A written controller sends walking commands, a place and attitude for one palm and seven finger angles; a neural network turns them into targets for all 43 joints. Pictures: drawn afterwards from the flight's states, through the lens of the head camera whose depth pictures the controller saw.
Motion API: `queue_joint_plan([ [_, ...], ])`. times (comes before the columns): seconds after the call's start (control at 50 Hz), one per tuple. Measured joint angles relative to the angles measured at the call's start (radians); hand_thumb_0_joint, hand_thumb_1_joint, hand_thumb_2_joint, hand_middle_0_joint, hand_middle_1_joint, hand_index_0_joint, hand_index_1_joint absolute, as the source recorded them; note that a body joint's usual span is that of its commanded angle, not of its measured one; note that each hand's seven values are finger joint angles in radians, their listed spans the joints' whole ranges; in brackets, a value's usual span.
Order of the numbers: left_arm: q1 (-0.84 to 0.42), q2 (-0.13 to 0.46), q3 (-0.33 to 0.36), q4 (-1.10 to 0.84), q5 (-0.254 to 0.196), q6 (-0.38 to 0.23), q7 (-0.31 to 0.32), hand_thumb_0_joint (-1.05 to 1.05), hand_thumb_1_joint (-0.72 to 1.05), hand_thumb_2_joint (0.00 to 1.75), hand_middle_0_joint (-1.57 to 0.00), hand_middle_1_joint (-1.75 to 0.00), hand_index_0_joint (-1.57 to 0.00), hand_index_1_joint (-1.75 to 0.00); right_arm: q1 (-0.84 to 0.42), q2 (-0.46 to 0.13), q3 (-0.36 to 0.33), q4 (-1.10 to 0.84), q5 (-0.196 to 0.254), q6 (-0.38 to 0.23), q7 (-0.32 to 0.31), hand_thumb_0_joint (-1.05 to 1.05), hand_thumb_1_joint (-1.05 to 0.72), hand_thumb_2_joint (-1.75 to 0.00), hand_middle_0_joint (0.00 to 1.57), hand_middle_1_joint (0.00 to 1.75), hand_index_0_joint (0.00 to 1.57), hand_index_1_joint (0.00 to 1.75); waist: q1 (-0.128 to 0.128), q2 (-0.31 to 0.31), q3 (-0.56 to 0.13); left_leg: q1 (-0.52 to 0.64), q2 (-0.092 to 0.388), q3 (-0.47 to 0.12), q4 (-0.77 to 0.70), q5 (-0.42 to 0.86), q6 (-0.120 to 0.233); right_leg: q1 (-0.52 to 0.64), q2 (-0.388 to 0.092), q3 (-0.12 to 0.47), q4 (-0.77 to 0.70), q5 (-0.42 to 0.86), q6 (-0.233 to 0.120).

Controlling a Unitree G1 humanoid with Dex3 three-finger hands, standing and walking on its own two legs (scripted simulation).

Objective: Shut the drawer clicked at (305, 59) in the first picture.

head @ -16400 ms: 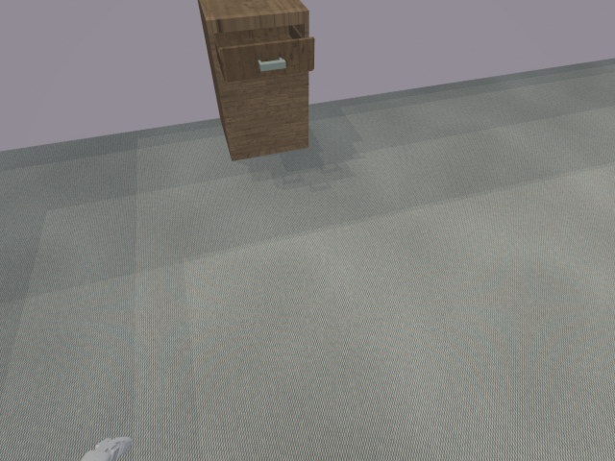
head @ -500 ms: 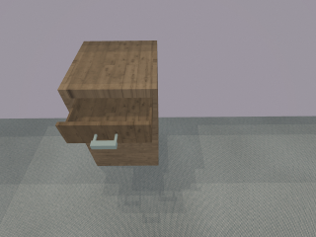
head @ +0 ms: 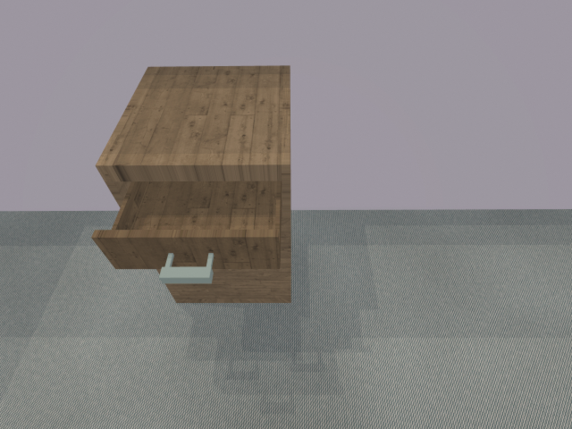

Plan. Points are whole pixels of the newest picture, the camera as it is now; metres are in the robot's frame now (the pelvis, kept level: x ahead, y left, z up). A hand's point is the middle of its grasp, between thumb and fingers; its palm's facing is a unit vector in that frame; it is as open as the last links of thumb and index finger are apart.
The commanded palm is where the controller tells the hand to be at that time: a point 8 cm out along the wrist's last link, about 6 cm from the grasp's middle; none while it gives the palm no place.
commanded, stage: come to a stop and stand still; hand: left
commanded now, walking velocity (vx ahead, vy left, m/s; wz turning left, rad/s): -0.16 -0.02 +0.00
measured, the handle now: (188, 266) +0.45 +0.25 -0.17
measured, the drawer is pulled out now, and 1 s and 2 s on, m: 0.16 0.16 0.16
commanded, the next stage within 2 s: look again from close up in 1.08 s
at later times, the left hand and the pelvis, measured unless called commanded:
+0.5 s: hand out of the picture +0.05 +0.20 -0.16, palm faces +0.03 -0.97 -0.26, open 7.3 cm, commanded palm none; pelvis +0.02 +0.01 +0.01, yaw +0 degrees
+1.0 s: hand out of the picture -0.01 +0.11 -0.15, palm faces +0.08 -0.98 -0.17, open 7.4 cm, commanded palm none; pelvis +0.03 -0.04 +0.02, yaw +1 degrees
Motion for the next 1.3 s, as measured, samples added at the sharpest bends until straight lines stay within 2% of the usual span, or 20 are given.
queue_joint_plan([
  [0.04,-0.001,-0.007,0.002,-0.013,0.001,-0.021,0.009,0.00,0.91,0.90,-0.20,-0.30,-0.20,-0.30,-0.012,0.001,-0.002,0.006,0.000,0.018,0.002,0.00,-0.91,-0.90,0.20,0.30,0.20,0.29,0.010,0.004,-0.001,-0.084,-0.013,-0.003,0.191,-0.057,0.004,0.035,-0.014,-0.014,-0.029,-0.014,0.015],
  [0.08,0.004,-0.012,0.001,-0.022,0.007,-0.021,0.022,0.00,0.91,0.90,-0.20,-0.30,-0.20,-0.30,-0.044,0.001,-0.006,0.001,0.001,0.031,0.007,0.01,-0.91,-0.90,0.20,0.30,0.20,0.29,0.022,-0.004,0.004,-0.148,-0.015,0.006,0.260,-0.071,0.004,0.073,-0.026,-0.017,-0.076,0.000,0.028],
  [0.12,0.010,-0.013,-0.003,-0.022,0.012,-0.007,0.028,0.00,0.91,0.90,-0.20,-0.30,-0.20,-0.30,-0.090,0.001,-0.008,-0.016,0.001,0.035,0.006,0.01,-0.92,-0.90,0.20,0.30,0.20,0.29,0.024,-0.022,0.015,-0.174,-0.011,0.019,0.167,-0.024,-0.001,0.099,-0.040,-0.013,-0.106,0.011,0.038],
  [0.18,0.020,-0.018,-0.010,-0.014,0.004,0.020,0.029,0.00,0.91,0.90,-0.20,-0.30,-0.20,-0.30,-0.130,-0.032,-0.017,-0.043,0.000,0.023,0.001,0.03,-0.95,-0.90,0.20,0.30,0.20,0.29,0.017,-0.030,0.032,-0.144,-0.001,0.034,-0.085,0.268,-0.009,0.104,-0.050,-0.006,-0.063,-0.022,0.058],
  [0.2,0.023,-0.019,-0.012,-0.010,-0.002,0.031,0.030,0.00,0.90,0.90,-0.20,-0.30,-0.20,-0.30,-0.137,-0.042,-0.021,-0.053,-0.001,0.012,-0.001,0.03,-0.95,-0.90,0.20,0.30,0.20,0.29,0.015,-0.028,0.034,-0.133,0.004,0.038,-0.101,0.279,-0.003,0.089,-0.049,0.001,-0.018,-0.047,0.061],
  [0.26,0.002,0.002,-0.011,-0.003,-0.010,0.067,0.038,0.00,0.91,0.90,-0.20,-0.30,-0.20,-0.30,-0.170,-0.029,-0.022,-0.072,-0.003,0.008,-0.006,0.03,-0.95,-0.90,0.20,0.30,0.20,0.29,0.016,-0.079,0.043,-0.122,-0.017,0.074,-0.080,0.189,0.021,0.016,-0.045,0.066,0.159,-0.153,0.036],
  [0.32,-0.036,0.010,-0.012,-0.005,-0.009,0.080,0.039,0.00,0.91,0.90,-0.20,-0.30,-0.20,-0.30,-0.194,-0.017,-0.015,-0.082,-0.005,0.013,-0.014,0.02,-0.94,-0.90,0.20,0.30,0.20,0.29,0.013,-0.077,0.040,-0.106,-0.021,0.076,-0.141,0.217,0.018,-0.036,-0.015,0.065,0.224,-0.153,0.027],
  [0.4,-0.075,0.006,-0.014,-0.034,-0.009,0.078,0.026,0.00,0.91,0.90,-0.20,-0.30,-0.20,-0.30,-0.224,-0.020,-0.022,-0.091,-0.006,0.028,-0.019,0.01,-0.94,-0.90,0.20,0.30,0.20,0.29,0.010,-0.041,0.036,-0.097,-0.021,0.072,-0.220,0.271,0.021,-0.059,0.009,0.053,0.151,-0.115,0.026],
  [0.48,-0.090,0.013,-0.009,-0.057,-0.003,0.076,0.022,0.01,0.92,0.90,-0.20,-0.30,-0.20,-0.30,-0.232,-0.027,-0.031,-0.102,-0.008,0.038,-0.014,0.00,-0.93,-0.90,0.20,0.30,0.20,0.29,0.003,-0.014,0.027,-0.105,-0.015,0.072,-0.239,0.294,0.003,-0.034,0.022,0.051,0.007,-0.019,0.020],
  [0.56,-0.077,0.005,-0.015,-0.060,0.002,0.060,0.025,0.01,0.92,0.90,-0.20,-0.30,-0.20,-0.30,-0.210,-0.044,-0.044,-0.088,0.000,0.056,-0.011,0.00,-0.93,-0.90,0.20,0.30,0.20,0.29,-0.010,0.033,0.008,-0.101,0.009,0.040,-0.214,0.255,-0.018,0.013,0.056,0.027,-0.077,0.057,-0.040],
  [0.62,-0.055,0.002,-0.023,-0.055,0.000,0.048,0.029,0.00,0.91,0.90,-0.20,-0.30,-0.20,-0.30,-0.182,-0.044,-0.039,-0.068,-0.002,0.068,-0.005,0.00,-0.93,-0.90,0.20,0.30,0.20,0.29,-0.016,0.026,-0.017,-0.088,0.009,0.012,-0.194,0.179,-0.019,0.040,0.068,0.018,-0.112,0.063,-0.065],
  [0.68,-0.038,-0.002,-0.026,-0.040,-0.004,0.041,0.033,0.01,0.92,0.90,-0.20,-0.30,-0.20,-0.30,-0.152,-0.038,-0.027,-0.044,-0.001,0.064,-0.005,0.00,-0.93,-0.90,0.20,0.30,0.20,0.29,-0.017,0.020,-0.033,-0.041,0.021,-0.017,-0.217,0.224,-0.017,0.060,0.093,0.011,-0.137,0.072,-0.077],
  [0.74,-0.034,0.002,-0.027,-0.020,-0.009,0.038,0.033,0.01,0.93,0.90,-0.20,-0.30,-0.20,-0.30,-0.125,-0.022,-0.014,-0.014,0.002,0.055,-0.011,0.00,-0.93,-0.90,0.20,0.30,0.20,0.29,-0.021,0.004,-0.031,-0.005,0.031,-0.035,-0.255,0.248,-0.056,0.081,0.109,-0.002,-0.154,0.074,-0.087],
  [0.8,-0.027,-0.002,-0.028,-0.007,-0.014,0.034,0.031,0.01,0.94,0.90,-0.20,-0.30,-0.20,-0.30,-0.105,-0.008,-0.002,0.007,0.004,0.052,-0.016,0.00,-0.92,-0.90,0.20,0.30,0.20,0.29,-0.011,-0.009,-0.019,0.015,0.041,-0.039,-0.279,0.255,-0.068,0.106,0.121,-0.004,-0.190,0.092,-0.093],
  [1.06,0.041,-0.058,-0.041,0.041,-0.016,0.031,0.026,0.01,0.91,0.90,-0.20,-0.30,-0.20,-0.30,-0.061,0.021,0.012,0.035,0.006,0.046,-0.023,0.00,-0.91,-0.90,0.20,0.30,0.20,0.29,-0.003,0.002,-0.005,0.041,0.060,-0.051,-0.315,0.272,-0.059,0.158,0.147,-0.013,-0.279,0.136,-0.107],
  [1.18,0.060,-0.066,-0.040,0.048,-0.016,0.026,0.028,0.00,0.91,0.90,-0.20,-0.30,-0.20,-0.30,-0.056,0.034,0.015,0.033,0.006,0.039,-0.025,0.00,-0.91,-0.90,0.20,0.30,0.20,0.29,0.003,0.000,-0.009,0.040,0.059,-0.051,-0.319,0.271,-0.061,0.160,0.146,-0.013,-0.289,0.137,-0.103],
  [1.22,0.061,-0.073,-0.038,0.041,-0.008,0.008,0.048,0.00,0.91,0.90,-0.20,-0.30,-0.20,-0.30,-0.075,0.032,0.008,0.018,0.006,0.041,-0.021,0.00,-0.91,-0.90,0.20,0.30,0.20,0.29,0.010,-0.001,0.000,-0.018,0.053,-0.043,-0.189,0.156,-0.053,0.146,0.144,-0.004,-0.291,0.156,-0.073],
  [1.24,0.060,-0.078,-0.038,0.031,-0.007,0.004,0.055,0.00,0.91,0.90,-0.20,-0.30,-0.20,-0.30,-0.086,0.026,0.004,0.001,0.001,0.045,-0.029,0.01,-0.92,-0.90,0.20,0.30,0.20,0.29,0.003,-0.001,0.016,-0.042,0.039,-0.038,-0.127,0.120,-0.038,0.140,0.140,-0.003,-0.287,0.180,-0.046],
  [1.28,0.054,-0.081,-0.040,0.012,-0.014,0.014,0.064,0.00,0.91,0.90,-0.20,-0.30,-0.20,-0.30,-0.090,0.011,-0.011,-0.037,0.007,0.033,-0.037,0.02,-0.93,-0.90,0.20,0.30,0.20,0.29,-0.018,0.005,0.040,-0.049,0.009,-0.001,-0.111,0.128,-0.009,0.116,0.132,-0.013,-0.242,0.251,0.003],
  [1.3,0.053,-0.078,-0.042,0.002,-0.020,0.022,0.064,0.00,0.90,0.90,-0.20,-0.30,-0.20,-0.30,-0.083,0.003,-0.016,-0.057,0.010,0.023,-0.039,0.02,-0.93,-0.90,0.20,0.30,0.20,0.29,-0.027,0.009,0.046,-0.032,-0.007,0.019,-0.146,0.184,0.002,0.101,0.129,-0.020,-0.202,0.285,0.011],
])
